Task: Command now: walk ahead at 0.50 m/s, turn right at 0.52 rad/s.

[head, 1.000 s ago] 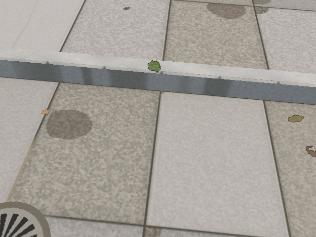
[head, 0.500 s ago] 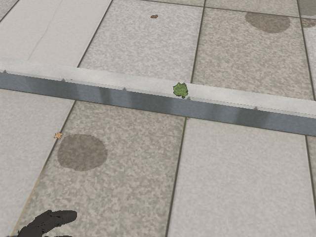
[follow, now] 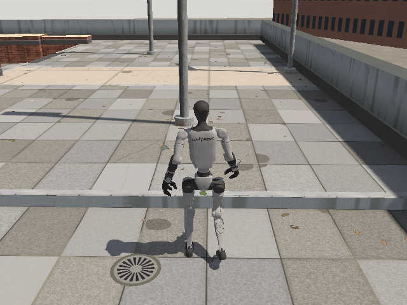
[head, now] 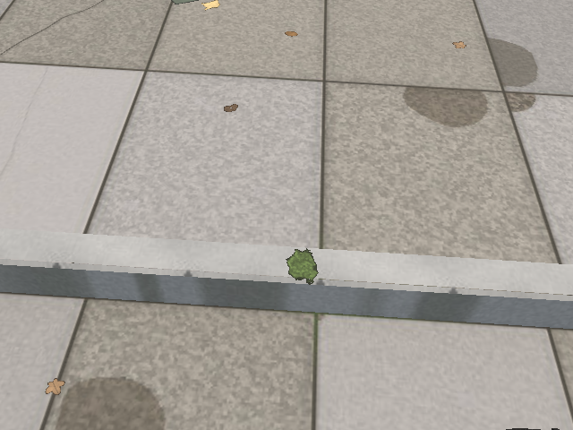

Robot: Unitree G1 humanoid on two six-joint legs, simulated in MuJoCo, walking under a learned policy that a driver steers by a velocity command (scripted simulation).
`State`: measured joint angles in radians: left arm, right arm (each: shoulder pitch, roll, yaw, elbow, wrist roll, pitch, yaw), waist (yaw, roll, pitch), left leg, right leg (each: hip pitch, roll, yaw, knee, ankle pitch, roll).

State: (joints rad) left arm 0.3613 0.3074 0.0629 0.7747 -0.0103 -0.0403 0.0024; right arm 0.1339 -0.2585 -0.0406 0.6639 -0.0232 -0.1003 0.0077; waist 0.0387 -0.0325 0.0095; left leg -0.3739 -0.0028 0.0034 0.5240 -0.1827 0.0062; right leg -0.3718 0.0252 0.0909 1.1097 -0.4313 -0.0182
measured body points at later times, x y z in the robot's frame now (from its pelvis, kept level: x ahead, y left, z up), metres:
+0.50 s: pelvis +0.24 -0.07 +0.00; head +0.27 -0.10 +0.45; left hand +0.48 +0.13 -0.10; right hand +0.21 -0.35 -0.14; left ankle +0.19 +0.10 -0.64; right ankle +0.26 -0.14 -0.73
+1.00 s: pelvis +0.44 -0.11 +0.00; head +0.49 -0.12 +0.45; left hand +0.65 +0.08 -0.14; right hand +0.42 -0.40 -0.11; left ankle +0.56 -0.08 -0.73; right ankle +0.31 -0.18 -0.66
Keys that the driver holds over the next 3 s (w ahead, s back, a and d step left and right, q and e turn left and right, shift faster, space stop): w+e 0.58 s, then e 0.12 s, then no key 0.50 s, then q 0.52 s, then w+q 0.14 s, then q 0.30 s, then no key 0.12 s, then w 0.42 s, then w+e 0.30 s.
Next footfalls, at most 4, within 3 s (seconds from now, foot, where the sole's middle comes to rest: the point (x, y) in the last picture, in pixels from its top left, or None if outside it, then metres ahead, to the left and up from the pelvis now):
0.38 right None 0.30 -0.15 -0.77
0.84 left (342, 385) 0.59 -0.10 -0.77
1.18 right None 0.41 -0.23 -0.77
1.62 left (321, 396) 0.57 -0.05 -0.77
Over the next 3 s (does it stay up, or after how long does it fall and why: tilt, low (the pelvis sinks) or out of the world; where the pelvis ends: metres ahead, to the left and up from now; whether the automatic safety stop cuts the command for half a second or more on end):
stays up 0.73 -0.11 0.01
